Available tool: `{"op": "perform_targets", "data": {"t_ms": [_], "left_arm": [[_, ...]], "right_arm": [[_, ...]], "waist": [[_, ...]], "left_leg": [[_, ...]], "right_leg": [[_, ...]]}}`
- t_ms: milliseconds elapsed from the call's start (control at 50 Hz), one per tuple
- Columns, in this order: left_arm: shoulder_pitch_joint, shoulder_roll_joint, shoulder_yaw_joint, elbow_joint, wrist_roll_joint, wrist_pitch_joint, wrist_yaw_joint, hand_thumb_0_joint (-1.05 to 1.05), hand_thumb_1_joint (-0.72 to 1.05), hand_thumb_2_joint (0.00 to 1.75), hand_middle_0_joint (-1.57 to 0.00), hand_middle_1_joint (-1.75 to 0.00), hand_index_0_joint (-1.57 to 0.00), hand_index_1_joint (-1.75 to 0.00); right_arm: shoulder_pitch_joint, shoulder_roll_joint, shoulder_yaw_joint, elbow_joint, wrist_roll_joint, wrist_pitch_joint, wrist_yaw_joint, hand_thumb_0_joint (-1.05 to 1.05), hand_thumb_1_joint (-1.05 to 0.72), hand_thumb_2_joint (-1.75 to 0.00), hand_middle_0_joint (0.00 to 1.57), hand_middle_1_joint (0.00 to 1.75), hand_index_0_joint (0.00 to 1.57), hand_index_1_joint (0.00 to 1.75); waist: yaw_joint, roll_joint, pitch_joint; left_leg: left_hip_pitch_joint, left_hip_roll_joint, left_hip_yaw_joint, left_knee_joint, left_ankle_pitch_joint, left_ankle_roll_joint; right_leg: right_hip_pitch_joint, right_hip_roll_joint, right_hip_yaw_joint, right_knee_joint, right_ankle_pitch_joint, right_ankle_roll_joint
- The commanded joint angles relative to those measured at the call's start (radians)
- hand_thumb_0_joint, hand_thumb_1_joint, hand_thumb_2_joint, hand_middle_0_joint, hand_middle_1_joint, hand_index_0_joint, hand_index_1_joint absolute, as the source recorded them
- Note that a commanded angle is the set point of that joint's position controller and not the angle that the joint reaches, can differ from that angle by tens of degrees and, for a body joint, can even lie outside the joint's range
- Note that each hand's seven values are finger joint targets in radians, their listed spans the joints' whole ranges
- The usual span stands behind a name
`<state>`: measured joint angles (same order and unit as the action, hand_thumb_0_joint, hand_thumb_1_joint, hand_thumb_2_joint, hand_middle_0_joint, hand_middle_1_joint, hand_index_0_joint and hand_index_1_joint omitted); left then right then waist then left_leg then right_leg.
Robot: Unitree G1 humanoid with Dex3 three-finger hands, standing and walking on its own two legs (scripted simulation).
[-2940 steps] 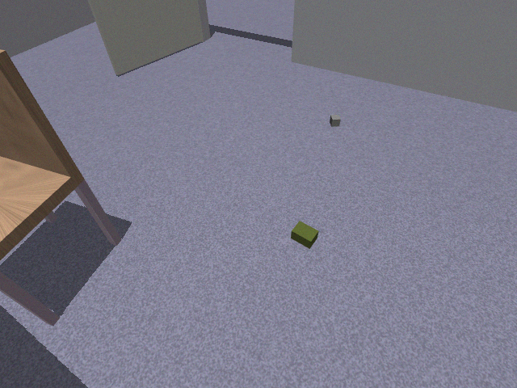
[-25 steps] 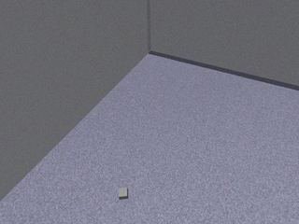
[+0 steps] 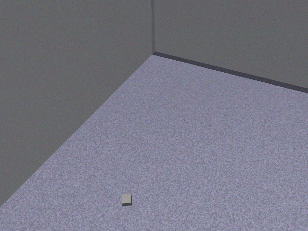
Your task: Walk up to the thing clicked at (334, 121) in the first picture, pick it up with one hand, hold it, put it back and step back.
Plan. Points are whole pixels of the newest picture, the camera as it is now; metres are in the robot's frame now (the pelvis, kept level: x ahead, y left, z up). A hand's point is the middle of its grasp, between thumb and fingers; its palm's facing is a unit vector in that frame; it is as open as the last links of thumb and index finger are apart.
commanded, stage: stand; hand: left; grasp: from above
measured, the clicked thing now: (126, 199) +0.46 +0.21 -0.75
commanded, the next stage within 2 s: rise first in 0.76 s
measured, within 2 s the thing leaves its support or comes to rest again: neither
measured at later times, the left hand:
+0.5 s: hand out of the picture +0.07 +0.25 -0.16, palm faces -0.02 -0.94 -0.34, open 7.4 cm
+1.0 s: hand out of the picture +0.12 +0.25 -0.16, palm faces +0.04 -0.94 -0.33, open 7.8 cm
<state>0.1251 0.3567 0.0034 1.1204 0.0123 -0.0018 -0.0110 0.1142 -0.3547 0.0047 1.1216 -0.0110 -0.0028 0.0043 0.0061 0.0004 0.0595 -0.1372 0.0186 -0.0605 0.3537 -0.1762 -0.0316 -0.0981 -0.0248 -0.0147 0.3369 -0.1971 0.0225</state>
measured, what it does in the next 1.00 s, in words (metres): stands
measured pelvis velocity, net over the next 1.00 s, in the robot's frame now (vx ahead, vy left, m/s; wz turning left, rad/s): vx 0.00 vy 0.00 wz -0.01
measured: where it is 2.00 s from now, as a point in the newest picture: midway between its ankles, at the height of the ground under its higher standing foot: outside the picture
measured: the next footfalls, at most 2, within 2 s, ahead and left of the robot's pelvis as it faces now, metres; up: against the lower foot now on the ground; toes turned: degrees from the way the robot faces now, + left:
none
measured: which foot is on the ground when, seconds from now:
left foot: down 0.00-1.00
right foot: down 0.00-1.00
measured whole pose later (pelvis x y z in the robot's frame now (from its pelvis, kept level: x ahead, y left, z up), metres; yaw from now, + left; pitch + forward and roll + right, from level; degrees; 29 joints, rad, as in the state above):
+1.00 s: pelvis +0.00 +0.00 -0.01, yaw +0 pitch +2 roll +0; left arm 0.03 0.33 0.08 1.07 0.00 -0.02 0.00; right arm 0.16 -0.32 0.00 0.91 0.04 -0.03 -0.03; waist 0.00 0.00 0.06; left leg -0.29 0.02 -0.06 0.48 -0.22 -0.04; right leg -0.26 -0.02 -0.01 0.48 -0.25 0.02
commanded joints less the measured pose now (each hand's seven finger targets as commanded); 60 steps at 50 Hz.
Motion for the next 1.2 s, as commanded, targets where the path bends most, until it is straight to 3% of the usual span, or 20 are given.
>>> {"op": "perform_targets", "data": {"t_ms": [0, 260, 360, 640, 820, 840, 860, 880, 900, 920, 960, 1000, 1020, 1060, 1120, 1140, 1180], "left_arm": [[-0.028, 0.216, 0.04, -0.054, -0.003, -0.022, 0.017, 0.0, 0.9, 0.9, -0.2, -0.3, -0.2, -0.3], [-0.036, 0.218, 0.042, -0.059, 0.0, -0.026, 0.017, 0.0, 0.9, 0.9, -0.2, -0.3, -0.2, -0.3], [-0.029, 0.217, 0.041, -0.062, -0.002, -0.028, 0.017, 0.0, 0.9, 0.9, -0.2, -0.3, -0.2, -0.3], [-0.024, 0.215, 0.044, -0.06, -0.004, -0.023, 0.019, 0.0, 0.9, 0.9, -0.2, -0.3, -0.2, -0.3], [-0.029, 0.215, 0.045, -0.06, -0.003, -0.022, 0.017, 0.0, 0.9, 0.9, -0.2, -0.3, -0.2, -0.3], [-0.031, 0.214, 0.045, -0.059, -0.003, -0.023, 0.017, 0.0, 0.83, 0.88, -0.17, -0.38, -0.19, -0.38], [-0.382, 0.055, 0.049, -0.41, -0.053, -0.121, 0.031, 0.0, 0.75, 0.89, -0.25, -0.46, -0.23, -0.46], [-0.493, 0.109, 0.067, -0.381, -0.052, -0.119, 0.037, 0.0, 0.67, 0.89, -0.26, -0.52, -0.23, -0.54], [-0.313, 0.176, 0.124, -0.178, -0.035, -0.075, 0.043, 0.0, 0.59, 0.89, -0.24, -0.58, -0.21, -0.6], [-0.239, 0.186, 0.14, -0.125, -0.024, -0.061, 0.03, 0.0, 0.51, 0.88, -0.23, -0.63, -0.21, -0.65], [-0.306, 0.261, 0.177, -0.179, 0.013, -0.067, 0.019, 0.0, 0.35, 0.84, -0.22, -0.74, -0.23, -0.74], [-0.189, 0.229, 0.193, -0.101, 0.056, -0.048, -0.001, 0.0, 0.23, 0.81, -0.23, -0.82, -0.25, -0.79], [-0.115, 0.232, 0.222, -0.079, 0.081, -0.033, -0.007, 0.0, 0.15, 0.79, -0.22, -0.85, -0.25, -0.82], [-0.099, 0.22, 0.235, -0.193, 0.097, -0.008, -0.003, 0.0, -0.01, 0.8, -0.22, -0.87, -0.24, -0.85], [-0.085, 0.152, 0.191, -0.212, 0.122, 0.08, 0.014, 0.0, -0.25, 0.81, -0.23, -0.88, -0.23, -0.87], [-0.134, 0.158, 0.187, -0.243, 0.122, 0.104, 0.02, 0.0, -0.31, 0.82, -0.25, -0.86, -0.25, -0.86], [-0.107, 0.151, 0.19, -0.276, 0.126, 0.144, 0.029, 0.0, -0.35, 0.81, -0.27, -0.87, -0.26, -0.88]], "right_arm": [[-0.029, -0.217, -0.037, -0.061, 0.005, -0.02, -0.013, 0.0, -0.9, -0.9, 0.2, 0.3, 0.2, 0.3], [-0.029, -0.212, -0.036, -0.063, 0.004, -0.021, -0.011, 0.0, -0.9, -0.9, 0.2, 0.3, 0.2, 0.3], [-0.031, -0.212, -0.038, -0.065, 0.003, -0.023, -0.013, 0.0, -0.9, -0.9, 0.2, 0.3, 0.2, 0.3], [-0.033, -0.217, -0.037, -0.065, 0.004, -0.024, -0.016, 0.0, -0.9, -0.9, 0.2, 0.3, 0.2, 0.3], [-0.026, -0.213, -0.037, -0.067, 0.003, -0.021, -0.014, 0.0, -0.9, -0.9, 0.2, 0.3, 0.2, 0.3], [-0.026, -0.213, -0.037, -0.066, 0.004, -0.021, -0.013, 0.0, -0.93, -0.91, 0.2, 0.3, 0.2, 0.3], [-0.036, -0.041, -0.001, -0.35, 0.069, -0.077, -0.034, 0.0, -1.0, -0.92, 0.2, 0.3, 0.2, 0.3], [0.011, -0.067, -0.006, -0.291, 0.068, -0.074, -0.044, 0.0, -0.93, -0.91, 0.2, 0.3, 0.2, 0.3], [0.044, -0.097, -0.019, -0.266, 0.064, -0.064, -0.049, 0.0, -0.93, -0.91, 0.2, 0.3, 0.2, 0.3], [0.05, -0.102, -0.033, -0.297, 0.063, -0.056, -0.049, 0.0, -0.92, -0.9, 0.2, 0.3, 0.2, 0.3], [0.084, -0.104, -0.063, -0.324, 0.052, -0.061, -0.062, 0.0, -0.9, -0.9, 0.2, 0.3, 0.2, 0.3], [0.107, -0.093, -0.079, -0.363, 0.037, -0.068, -0.054, 0.0, -0.91, -0.9, 0.2, 0.3, 0.2, 0.3], [0.118, -0.088, -0.091, -0.372, 0.024, -0.07, -0.046, 0.0, -0.9, -0.89, 0.2, 0.3, 0.2, 0.3], [0.114, -0.076, -0.099, -0.431, 0.024, -0.074, -0.04, 0.0, -0.89, -0.89, 0.2, 0.3, 0.2, 0.3], [0.079, -0.066, -0.09, -0.497, 0.033, -0.074, -0.037, 0.0, -0.87, -0.89, 0.2, 0.3, 0.2, 0.3], [0.064, -0.067, -0.09, -0.517, 0.034, -0.075, -0.036, 0.0, -0.88, -0.89, 0.2, 0.3, 0.2, 0.3], [0.06, -0.064, -0.094, -0.549, 0.036, -0.082, -0.029, 0.0, -0.89, -0.9, 0.2, 0.3, 0.2, 0.3]], "waist": [[-0.004, 0.009, -0.059], [-0.008, 0.008, -0.064], [-0.006, 0.004, -0.092], [0.0, 0.016, -0.088], [-0.003, 0.014, -0.056], [-0.002, 0.011, -0.057], [-0.123, 0.04, -0.04], [-0.093, -0.001, -0.074], [-0.081, -0.04, -0.047], [-0.05, -0.061, -0.047], [-0.037, -0.038, -0.189], [-0.029, -0.026, -0.253], [0.005, 0.001, -0.274], [0.03, 0.061, -0.369], [0.013, 0.058, -0.272], [0.001, 0.026, -0.258], [0.004, 0.014, -0.242]], "left_leg": [[0.0, 0.096, -0.068, -0.056, 0.129, 0.043], [-0.008, 0.092, -0.065, -0.055, 0.121, 0.042], [0.019, 0.097, -0.06, -0.042, 0.176, 0.043], [0.021, 0.1, -0.058, -0.045, 0.21, 0.044], [-0.003, 0.093, -0.06, -0.063, 0.131, 0.042], [-0.001, 0.095, -0.063, -0.063, 0.129, 0.043], [-0.077, -0.034, 0.094, 0.012, -0.021, 0.033], [-0.073, -0.041, 0.089, 0.032, -0.032, 0.036], [-0.106, -0.048, 0.094, 0.052, -0.056, 0.042], [-0.143, -0.035, 0.091, 0.084, -0.041, 0.041], [-0.14, -0.034, 0.084, 0.136, 0.022, 0.042], [-0.199, -0.039, 0.08, 0.203, 0.066, 0.038], [-0.236, -0.044, 0.082, 0.234, 0.075, 0.036], [-0.208, -0.049, 0.088, 0.242, 0.105, 0.026], [-0.266, -0.043, 0.081, 0.248, 0.057, 0.02], [-0.287, -0.039, 0.076, 0.259, 0.037, 0.022], [-0.33, -0.029, 0.073, 0.287, -0.001, 0.021]], "right_leg": [[-0.004, -0.103, 0.069, -0.058, 0.077, -0.037], [0.008, -0.106, 0.073, -0.06, 0.09, -0.035], [0.016, -0.111, 0.073, -0.055, 0.136, -0.037], [0.028, -0.108, 0.068, -0.044, 0.168, -0.039], [0.008, -0.104, 0.072, -0.061, 0.095, -0.039], [0.011, -0.104, 0.071, -0.059, 0.087, -0.04], [-0.242, 0.01, 0.01, 0.012, 0.054, -0.023], [-0.188, 0.008, 0.0, 0.019, 0.029, -0.016], [-0.203, 0.016, -0.009, 0.021, -0.012, -0.018], [-0.215, 0.025, -0.023, 0.061, -0.017, -0.023], [-0.213, 0.021, -0.014, 0.129, 0.061, -0.025], [-0.229, 0.02, -0.012, 0.204, 0.11, -0.025], [-0.232, 0.018, -0.009, 0.232, 0.111, -0.03], [-0.202, 0.022, -0.004, 0.252, 0.121, -0.034], [-0.276, 0.031, -0.015, 0.247, 0.051, -0.035], [-0.304, 0.034, -0.016, 0.251, 0.03, -0.033], [-0.346, 0.04, -0.024, 0.283, -0.02, -0.035]]}}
